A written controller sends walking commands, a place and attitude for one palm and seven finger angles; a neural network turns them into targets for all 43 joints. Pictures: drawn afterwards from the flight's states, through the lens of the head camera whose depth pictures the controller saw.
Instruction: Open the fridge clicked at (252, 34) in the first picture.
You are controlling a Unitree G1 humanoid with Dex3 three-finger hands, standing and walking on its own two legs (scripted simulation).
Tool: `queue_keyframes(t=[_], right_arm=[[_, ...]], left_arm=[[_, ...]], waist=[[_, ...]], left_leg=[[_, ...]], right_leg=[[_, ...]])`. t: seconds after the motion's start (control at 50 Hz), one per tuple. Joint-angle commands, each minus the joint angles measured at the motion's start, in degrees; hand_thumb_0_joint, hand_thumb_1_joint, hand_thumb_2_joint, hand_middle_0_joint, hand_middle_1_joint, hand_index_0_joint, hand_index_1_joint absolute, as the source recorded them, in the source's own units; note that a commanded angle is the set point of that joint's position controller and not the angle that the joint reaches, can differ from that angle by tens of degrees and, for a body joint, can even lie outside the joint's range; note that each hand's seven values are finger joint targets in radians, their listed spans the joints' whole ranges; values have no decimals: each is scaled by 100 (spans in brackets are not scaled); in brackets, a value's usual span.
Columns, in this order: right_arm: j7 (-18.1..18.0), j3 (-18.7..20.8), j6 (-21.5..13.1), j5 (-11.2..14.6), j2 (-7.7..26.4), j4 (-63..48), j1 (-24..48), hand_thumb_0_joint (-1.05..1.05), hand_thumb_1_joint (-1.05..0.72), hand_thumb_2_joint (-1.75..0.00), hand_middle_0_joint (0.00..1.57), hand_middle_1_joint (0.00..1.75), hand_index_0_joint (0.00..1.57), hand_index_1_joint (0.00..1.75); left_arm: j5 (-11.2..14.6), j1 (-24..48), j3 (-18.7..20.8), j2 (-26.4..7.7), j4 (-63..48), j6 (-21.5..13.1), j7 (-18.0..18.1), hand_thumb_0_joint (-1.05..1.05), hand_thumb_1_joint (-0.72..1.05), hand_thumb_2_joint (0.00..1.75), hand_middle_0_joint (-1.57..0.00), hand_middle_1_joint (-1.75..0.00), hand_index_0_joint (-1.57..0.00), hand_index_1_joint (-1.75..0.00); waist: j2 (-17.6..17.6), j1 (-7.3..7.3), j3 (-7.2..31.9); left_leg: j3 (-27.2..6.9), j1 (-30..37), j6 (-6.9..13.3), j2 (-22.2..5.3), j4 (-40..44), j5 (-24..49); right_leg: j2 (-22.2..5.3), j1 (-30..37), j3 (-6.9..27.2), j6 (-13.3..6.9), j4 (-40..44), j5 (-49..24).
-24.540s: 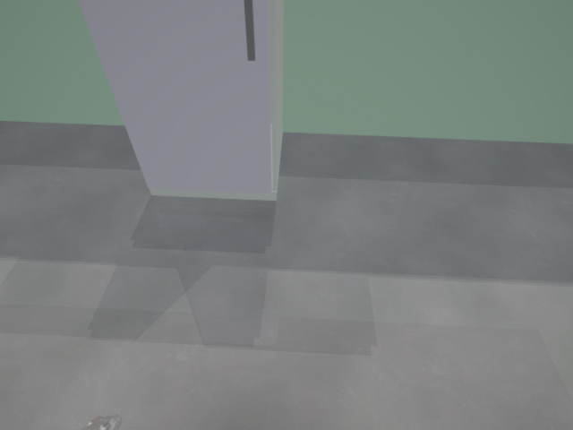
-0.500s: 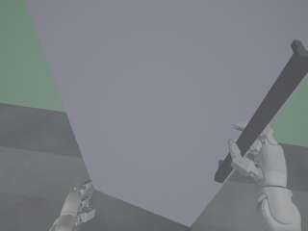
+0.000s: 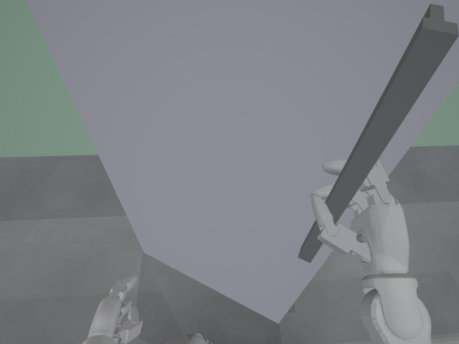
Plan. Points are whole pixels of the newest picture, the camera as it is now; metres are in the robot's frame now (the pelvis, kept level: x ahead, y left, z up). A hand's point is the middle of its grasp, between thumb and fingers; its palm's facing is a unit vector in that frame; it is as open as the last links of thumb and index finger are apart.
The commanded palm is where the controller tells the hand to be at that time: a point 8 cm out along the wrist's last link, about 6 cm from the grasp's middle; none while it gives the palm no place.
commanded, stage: walk backward, drawing the door open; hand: right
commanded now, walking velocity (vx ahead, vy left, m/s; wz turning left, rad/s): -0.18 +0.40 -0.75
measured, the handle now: (347, 176) +0.30 -0.11 +0.21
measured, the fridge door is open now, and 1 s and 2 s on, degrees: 30 65 74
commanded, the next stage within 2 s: stop walking and hold the door back in 1.04 s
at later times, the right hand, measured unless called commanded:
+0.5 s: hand out of the picture +0.11 +0.03 +0.17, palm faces +0.22 +0.96 -0.16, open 7.0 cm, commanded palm +0.06 -0.02 +0.18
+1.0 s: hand out of the picture +0.03 +0.17 +0.17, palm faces +0.72 +0.67 -0.19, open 6.9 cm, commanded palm -0.03 +0.15 +0.18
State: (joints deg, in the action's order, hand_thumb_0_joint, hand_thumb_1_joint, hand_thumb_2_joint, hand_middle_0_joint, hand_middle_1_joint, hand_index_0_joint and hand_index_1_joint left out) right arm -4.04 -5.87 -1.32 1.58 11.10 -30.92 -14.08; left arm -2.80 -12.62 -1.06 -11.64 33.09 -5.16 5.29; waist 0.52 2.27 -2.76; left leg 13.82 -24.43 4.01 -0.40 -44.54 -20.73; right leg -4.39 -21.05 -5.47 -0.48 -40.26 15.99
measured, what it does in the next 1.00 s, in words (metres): steps to the left, turning right: left foot, then right foot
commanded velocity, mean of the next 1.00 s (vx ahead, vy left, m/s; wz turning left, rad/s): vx -0.17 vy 0.40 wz -0.75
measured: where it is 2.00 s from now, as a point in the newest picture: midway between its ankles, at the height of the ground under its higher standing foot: outside the picture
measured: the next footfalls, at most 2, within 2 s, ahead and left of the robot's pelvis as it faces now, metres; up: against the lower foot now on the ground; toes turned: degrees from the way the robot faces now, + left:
left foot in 0.18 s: +0.05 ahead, +0.17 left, +0.00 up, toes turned -9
right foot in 0.38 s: -0.06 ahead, -0.02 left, +0.00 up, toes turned -28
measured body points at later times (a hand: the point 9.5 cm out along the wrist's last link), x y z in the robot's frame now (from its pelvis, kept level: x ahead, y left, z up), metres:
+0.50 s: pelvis -0.10 +0.19 +0.01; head -0.07 +0.17 +0.45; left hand +0.17 +0.31 -0.07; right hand +0.09 -0.02 +0.18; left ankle -0.01 +0.28 -0.67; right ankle -0.10 +0.00 -0.71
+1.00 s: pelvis -0.07 +0.43 +0.00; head -0.04 +0.41 +0.45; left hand +0.21 +0.43 -0.09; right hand -0.02 +0.14 +0.18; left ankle +0.07 +0.47 -0.72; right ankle -0.18 +0.24 -0.70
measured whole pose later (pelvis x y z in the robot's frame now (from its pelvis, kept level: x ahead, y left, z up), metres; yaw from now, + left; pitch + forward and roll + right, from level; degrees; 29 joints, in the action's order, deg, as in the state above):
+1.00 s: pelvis -0.07 +0.43 +0.00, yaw -48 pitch -3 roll +0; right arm -2.7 -3.9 -1.7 0.4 11.6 -28.7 -8.9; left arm -0.6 -8.0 0.3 -9.7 34.9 -5.7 1.2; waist 1.5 -0.3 -7.5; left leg 1.4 -20.9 -0.4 -1.8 -37.0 -13.5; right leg -8.0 -24.2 4.4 3.5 -42.2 21.5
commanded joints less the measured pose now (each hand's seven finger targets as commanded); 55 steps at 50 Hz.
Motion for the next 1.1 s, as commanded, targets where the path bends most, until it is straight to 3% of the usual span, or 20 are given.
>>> queue_keyframes(t=[0.0, 0.1, 0.16, 0.22, 0.32, 0.36, 0.4, 0.5, 0.54, 0.6, 0.7, 0.74, 0.76, 0.78, 0.84, 0.9, 0.94, 0.96, 1.02, 1.08], right_arm=[[46, 417, -785, -214, 498, -1946, 1145, 0, -90, -90, 45, 140, 45, 140], [-23, 235, -683, -83, 61, -1598, 1061, 0, -90, -90, 45, 140, 45, 140], [-76, 460, -664, -216, 505, -2147, 1654, 0, -90, -90, 45, 140, 45, 140], [113, 283, -567, -300, 320, -1678, 1268, 0, -90, -90, 45, 140, 45, 140], [199, -259, -659, -177, -66, -1611, 1798, 0, -90, -90, 45, 140, 45, 140], [225, -447, -759, -277, -217, -1332, 1745, 0, -90, -90, 45, 140, 45, 140], [306, -319, -895, -284, -90, -1565, 1758, 0, -90, -90, 45, 140, 45, 140], [108, -205, -676, -152, -244, -1504, 1638, 0, -90, -90, 45, 140, 45, 140], [46, 126, -605, -204, 286, -1698, 1779, 0, -90, -90, 45, 140, 45, 140], [154, 280, -560, -272, 357, -1818, 1776, 0, -90, -90, 45, 140, 45, 140], [179, 51, -693, -162, 49, -1581, 1655, 0, -90, -90, 45, 140, 45, 140], [207, -158, -689, -120, -22, -1396, 1699, 0, -90, -90, 45, 140, 45, 140], [232, -186, -768, -146, -139, -1381, 1779, 0, -90, -90, 45, 140, 45, 140], [231, 40, -903, -351, 47, -1090, 1684, 0, -90, -90, 45, 140, 45, 140], [275, 322, -941, -264, 292, -1900, 1954, 0, -90, -90, 45, 140, 45, 140], [161, 248, -742, -130, -47, -1420, 1468, 0, -90, -90, 45, 140, 45, 140], [29, 508, -684, -180, 383, -1607, 1633, 0, -90, -90, 45, 140, 45, 140], [-38, 670, -655, -194, 587, -1809, 1722, 0, -90, -90, 45, 140, 45, 140], [40, 990, -651, -138, 797, -1938, 1532, 0, -90, -90, 45, 140, 45, 140], [37, 831, -669, -55, 542, -1809, 1325, 0, -90, -90, 45, 140, 45, 140]], left_arm=[[-110, 958, 284, -657, -843, -280, -94, 0, 90, 90, -20, -30, -20, -30], [85, 1320, 354, -546, -565, -495, -179, 0, 90, 90, -20, -30, -20, -30], [158, 1160, 315, -77, -472, -507, -162, 0, 90, 90, -20, -30, -20, -30], [107, 1118, 321, -142, -557, -500, -43, 0, 90, 90, -20, -30, -20, -30], [95, 706, 232, -311, -685, -557, -60, 0, 90, 90, -20, -30, -20, -30], [-63, 793, 368, -781, -895, -516, -144, 0, 90, 90, -20, -30, -20, -30], [46, 1096, 424, -831, -812, -440, -301, 0, 90, 90, -20, -30, -20, -30], [206, 1350, 465, -625, -635, -406, -374, 0, 90, 90, -20, -30, -20, -30], [303, 1201, 439, -156, -638, -426, -325, 0, 90, 90, -20, -30, -20, -30], [222, 1254, 439, -188, -633, -462, -159, 0, 90, 90, -20, -30, -20, -30], [138, 976, 254, -172, -762, -462, -117, 0, 90, 90, -20, -30, -20, -30], [138, 644, 368, -463, -839, -469, -121, 0, 90, 90, -20, -30, -20, -30], [45, 784, 445, -750, -996, -457, -131, 0, 90, 90, -20, -30, -20, -30], [-31, 854, 456, -817, -934, -388, -146, 0, 90, 90, -20, -30, -20, -30], [39, 1393, 487, -769, -779, -391, -253, 0, 90, 90, -20, -30, -20, -30], [244, 1293, 479, -661, -736, -401, -335, 0, 90, 90, -20, -30, -20, -30], [379, 1079, 454, -358, -735, -367, -323, 0, 90, 90, -20, -30, -20, -30], [342, 1279, 392, -112, -818, -363, -291, 0, 90, 90, -20, -30, -20, -30], [226, 1311, 435, -243, -727, -294, -150, 0, 90, 90, -20, -30, -20, -30], [204, 1167, 323, -213, -809, -250, -110, 0, 90, 90, -20, -30, -20, -30]], waist=[[1223, -56, 880], [813, -288, 1210], [-1380, -145, 1393], [-1176, -228, 1086], [-286, 172, 1007], [1476, 111, 1052], [834, 40, 1036], [974, -267, 1375], [-1519, -197, 1679], [-1434, -233, 1191], [-911, -67, 1342], [-82, 180, 1262], [1478, 92, 1182], [982, -8, 1233], [1286, -121, 748], [1206, -298, 1101], [-768, -241, 1451], [-1973, -283, 1413], [-1220, -281, 1035], [-1006, -213, 1175]], left_leg=[[-2146, -791, -730, -53, -2512, -456], [-1335, 1978, -460, 262, 1209, -381], [-2408, 998, 649, -1539, 3209, -462], [-1687, 719, 792, -1688, 2585, 726], [-758, -161, 204, -981, 537, 1013], [-1569, -1461, -623, -124, -2126, -801], [-2225, -894, -778, -102, -2657, -279], [-1130, 2151, -434, 227, 1344, -315], [-2141, 1466, 344, -1133, 3067, -876], [-2117, 1089, 856, -1750, 2468, 1224], [-1041, 1267, 548, -1268, 1462, 2468], [-814, -404, -3, -876, 32, 1134], [-994, -1607, -541, -149, -1325, -781], [-1905, -1438, -769, -217, -2146, -755], [-2232, -590, -718, -435, -1728, -316], [-1357, 1785, -589, 10, 828, -36], [-1387, 1735, -190, -484, 2549, -93], [-2622, 1434, 464, -1598, 2978, -238], [-2104, 784, 770, -1863, 2682, 265], [-1180, 1148, 620, -1576, 2237, 1263]], right_leg=[[-2214, 512, 3999, -1018, 2682, -1179], [-772, -800, 1739, -163, 2232, 876], [600, -447, -117, 434, -1436, 1239], [213, -834, 14, 227, -3118, 1721], [-115, 1002, 130, 70, 996, 353], [-2956, 1480, 4587, -1090, 2658, -1779], [-2378, 601, 3887, -1035, 2741, 160], [-720, -756, 1469, -75, 1896, 1380], [545, -346, -17, 449, -951, 1506], [295, -1011, 178, 240, -3487, 1906], [177, 262, -304, 161, -249, 1268], [-760, 1836, 850, -178, 1493, -437], [-2547, 2418, 3566, -926, 2194, -2897], [-3154, 2135, 4398, -1347, 2422, -3122], [-2255, 673, 2974, -988, 2069, -1426], [-1161, -399, 1423, -286, 1724, 428], [219, -185, 295, 175, -132, 1718], [522, -776, 2, 318, -2019, 1866], [150, -776, 32, 244, -3549, 1938], [118, -48, -304, 197, -1654, 1905]])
